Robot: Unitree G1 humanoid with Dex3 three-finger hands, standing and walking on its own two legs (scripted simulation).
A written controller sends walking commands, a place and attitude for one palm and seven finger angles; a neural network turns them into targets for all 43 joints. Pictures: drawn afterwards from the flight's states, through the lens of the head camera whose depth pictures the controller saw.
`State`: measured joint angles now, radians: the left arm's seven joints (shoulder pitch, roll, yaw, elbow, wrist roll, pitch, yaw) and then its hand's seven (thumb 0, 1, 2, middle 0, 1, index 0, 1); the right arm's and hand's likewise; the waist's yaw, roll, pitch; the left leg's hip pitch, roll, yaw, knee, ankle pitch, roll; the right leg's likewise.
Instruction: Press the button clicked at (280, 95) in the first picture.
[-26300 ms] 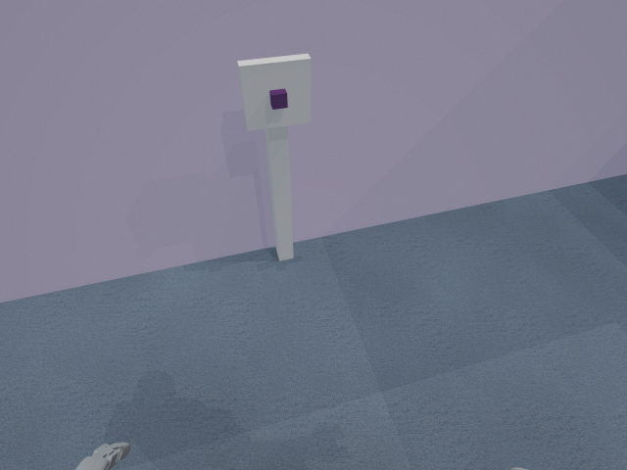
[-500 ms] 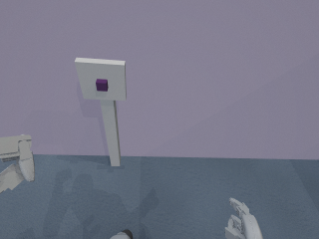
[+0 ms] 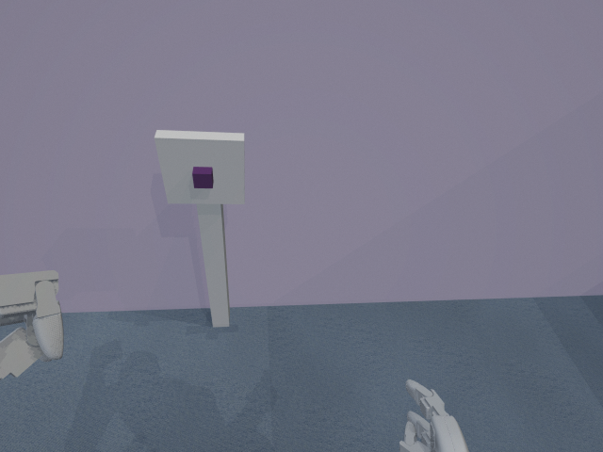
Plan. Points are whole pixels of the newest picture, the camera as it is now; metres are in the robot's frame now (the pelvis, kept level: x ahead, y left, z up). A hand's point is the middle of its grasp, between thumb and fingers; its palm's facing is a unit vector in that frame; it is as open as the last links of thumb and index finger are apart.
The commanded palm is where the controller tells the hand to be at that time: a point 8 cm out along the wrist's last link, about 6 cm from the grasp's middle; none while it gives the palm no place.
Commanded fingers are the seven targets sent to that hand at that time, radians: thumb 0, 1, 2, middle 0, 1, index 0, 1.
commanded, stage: stop stepping back and stand still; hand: left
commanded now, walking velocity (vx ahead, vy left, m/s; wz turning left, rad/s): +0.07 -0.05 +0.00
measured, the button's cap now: (203, 176) +0.67 +0.23 -0.04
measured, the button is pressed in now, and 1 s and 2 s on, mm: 0 0 0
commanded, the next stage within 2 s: let the arm hang, fingers relaxed in 0.44 s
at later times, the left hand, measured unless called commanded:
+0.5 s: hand (16, 357) +0.16 +0.26 +0.16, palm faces +0.36 -0.78 -0.52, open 3.1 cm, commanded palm +0.10 +0.30 +0.17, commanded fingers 0.00 0.90 0.90 -1.30 -1.50 -1.30 -1.50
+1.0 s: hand out of the picture -0.07 +0.22 -0.18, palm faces +0.11 -0.97 -0.24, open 4.3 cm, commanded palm none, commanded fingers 0.00 0.90 0.90 -0.42 -0.54 -0.42 -0.54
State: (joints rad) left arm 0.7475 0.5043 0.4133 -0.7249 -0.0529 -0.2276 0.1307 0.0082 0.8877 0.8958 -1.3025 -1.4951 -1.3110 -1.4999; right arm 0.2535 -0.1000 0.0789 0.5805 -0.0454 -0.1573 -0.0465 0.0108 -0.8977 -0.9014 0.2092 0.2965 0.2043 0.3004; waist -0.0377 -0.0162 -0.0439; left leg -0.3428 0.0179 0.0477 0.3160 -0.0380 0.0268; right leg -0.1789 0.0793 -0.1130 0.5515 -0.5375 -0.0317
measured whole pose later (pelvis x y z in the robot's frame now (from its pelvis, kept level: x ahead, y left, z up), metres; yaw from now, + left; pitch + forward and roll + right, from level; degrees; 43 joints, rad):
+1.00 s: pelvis -0.04 +0.01 -0.01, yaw +6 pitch -2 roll -1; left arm 0.32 0.25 0.02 1.02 0.02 0.03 0.01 0.01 0.90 0.89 -0.74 -0.92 -0.74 -0.93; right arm 0.23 -0.24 0.00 1.01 -0.02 0.04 -0.01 0.01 -0.91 -0.90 0.20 0.30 0.20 0.30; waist 0.01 0.00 0.07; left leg -0.33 0.01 -0.03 0.49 -0.13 0.00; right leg -0.19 0.01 -0.12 0.47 -0.26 -0.03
